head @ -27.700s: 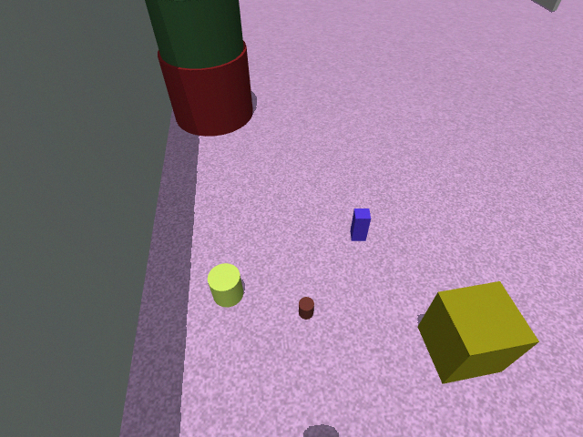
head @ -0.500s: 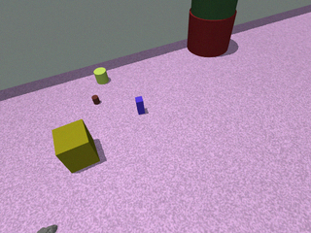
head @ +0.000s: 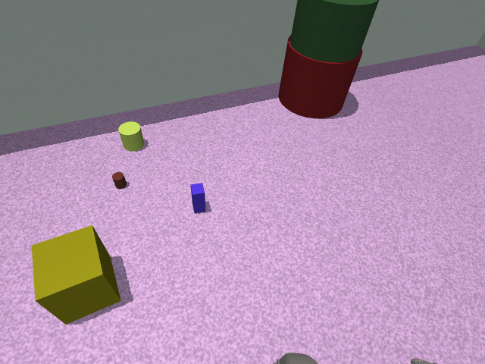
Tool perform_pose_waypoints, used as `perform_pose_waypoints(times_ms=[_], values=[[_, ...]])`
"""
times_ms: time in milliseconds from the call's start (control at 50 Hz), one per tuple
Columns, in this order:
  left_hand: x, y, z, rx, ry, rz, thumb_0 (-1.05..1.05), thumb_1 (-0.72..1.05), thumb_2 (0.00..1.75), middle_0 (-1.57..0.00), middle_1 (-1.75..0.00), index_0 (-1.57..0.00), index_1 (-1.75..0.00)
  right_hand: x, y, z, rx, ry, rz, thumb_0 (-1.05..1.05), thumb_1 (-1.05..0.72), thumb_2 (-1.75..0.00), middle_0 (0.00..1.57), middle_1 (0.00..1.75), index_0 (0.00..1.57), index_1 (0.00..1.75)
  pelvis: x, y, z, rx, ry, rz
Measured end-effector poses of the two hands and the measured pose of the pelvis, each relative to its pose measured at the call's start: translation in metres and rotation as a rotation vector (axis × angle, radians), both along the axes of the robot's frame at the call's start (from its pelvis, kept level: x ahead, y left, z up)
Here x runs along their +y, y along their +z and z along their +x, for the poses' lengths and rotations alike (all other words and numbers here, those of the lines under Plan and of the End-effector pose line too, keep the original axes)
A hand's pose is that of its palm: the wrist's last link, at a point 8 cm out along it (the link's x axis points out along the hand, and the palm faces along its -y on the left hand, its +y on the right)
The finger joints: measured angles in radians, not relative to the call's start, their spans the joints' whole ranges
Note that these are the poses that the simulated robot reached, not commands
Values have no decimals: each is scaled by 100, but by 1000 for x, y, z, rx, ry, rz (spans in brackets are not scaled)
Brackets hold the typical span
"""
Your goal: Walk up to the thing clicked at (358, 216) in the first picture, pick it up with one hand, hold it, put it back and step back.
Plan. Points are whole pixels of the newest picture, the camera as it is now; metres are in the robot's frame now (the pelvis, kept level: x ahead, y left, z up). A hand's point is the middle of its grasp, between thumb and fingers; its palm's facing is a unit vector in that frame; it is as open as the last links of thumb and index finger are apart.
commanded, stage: walk up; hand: left
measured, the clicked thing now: (198, 198) +0.94 +0.18 -0.69
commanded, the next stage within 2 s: none
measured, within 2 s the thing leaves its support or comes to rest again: neither
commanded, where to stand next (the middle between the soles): +0.59 -0.04 m, yaw +1 degrees
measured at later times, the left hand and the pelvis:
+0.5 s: hand (131, 305) +0.25 +0.21 -0.11, palm faces -0.01 -0.92 -0.40, open 7.4 cm; pelvis +0.19 -0.06 +0.01, yaw +0 degrees
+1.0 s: hand (142, 231) +0.42 +0.23 -0.14, palm faces -0.07 -0.93 -0.36, open 7.4 cm; pelvis +0.37 -0.05 +0.00, yaw +0 degrees
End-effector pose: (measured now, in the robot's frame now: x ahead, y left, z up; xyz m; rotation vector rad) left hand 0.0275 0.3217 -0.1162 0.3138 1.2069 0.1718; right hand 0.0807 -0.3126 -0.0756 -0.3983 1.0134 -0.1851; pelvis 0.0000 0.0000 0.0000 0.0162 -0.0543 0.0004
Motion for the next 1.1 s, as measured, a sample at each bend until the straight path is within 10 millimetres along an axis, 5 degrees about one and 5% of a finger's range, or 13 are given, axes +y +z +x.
perform_pose_waypoints(times_ms=[160,280,480,720,920,1100], values=[[-20,23,101,-39,-66,30,0,91,90,-20,-30,-20,-30,-31,-19,19,95,-64,33,0,-90,-90,21,30,21,30,-21,2,66,7,-11,16],[-45,31,176,-144,-69,98,0,91,90,-20,-30,-20,-30,-65,-51,62,157,-85,49,1,-90,-90,21,30,21,30,-52,-14,120,2,-8,4],[-69,46,211,-122,-20,79,0,90,89,-21,-30,-20,-30,-65,-34,170,112,-9,87,1,-91,-90,21,30,21,30,-64,7,186,13,1,-9],[-36,-2,254,12,45,26,0,90,89,-21,-30,-20,-30,-40,-18,297,40,49,-3,1,-91,-90,21,30,21,30,-35,-11,280,13,20,-16],[-39,7,348,-2,-21,9,0,91,90,-20,-30,-20,-30,-39,-4,329,39,-10,4,0,-90,-90,21,30,21,30,-36,2,341,1,-1,-5],[-59,23,436,-81,-46,96,0,90,90,-20,-30,-20,-30,-81,-43,362,125,-59,44,1,-90,-90,21,30,21,30,-68,-14,407,2,-3,-4]])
